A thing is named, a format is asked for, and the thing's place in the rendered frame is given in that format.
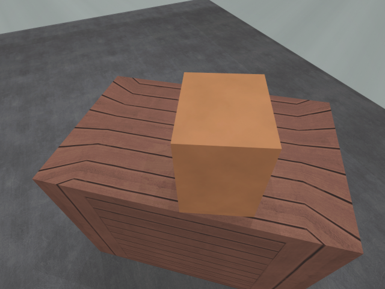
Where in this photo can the carton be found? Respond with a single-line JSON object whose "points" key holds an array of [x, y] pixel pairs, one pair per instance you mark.
{"points": [[225, 143]]}

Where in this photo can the pedestal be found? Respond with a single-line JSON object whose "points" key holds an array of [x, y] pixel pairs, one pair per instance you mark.
{"points": [[113, 177]]}

